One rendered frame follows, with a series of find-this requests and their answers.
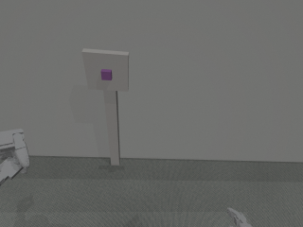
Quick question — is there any panel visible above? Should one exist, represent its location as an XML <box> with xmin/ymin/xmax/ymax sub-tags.
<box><xmin>81</xmin><ymin>48</ymin><xmax>129</xmax><ymax>166</ymax></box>

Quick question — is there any button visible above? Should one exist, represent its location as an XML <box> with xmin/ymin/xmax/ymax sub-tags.
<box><xmin>100</xmin><ymin>69</ymin><xmax>113</xmax><ymax>80</ymax></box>

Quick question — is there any robot left hand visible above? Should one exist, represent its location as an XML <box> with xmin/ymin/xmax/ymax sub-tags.
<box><xmin>0</xmin><ymin>129</ymin><xmax>30</xmax><ymax>186</ymax></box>

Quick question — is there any robot right hand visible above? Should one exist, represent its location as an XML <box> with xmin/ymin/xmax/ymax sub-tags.
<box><xmin>227</xmin><ymin>207</ymin><xmax>252</xmax><ymax>227</ymax></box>

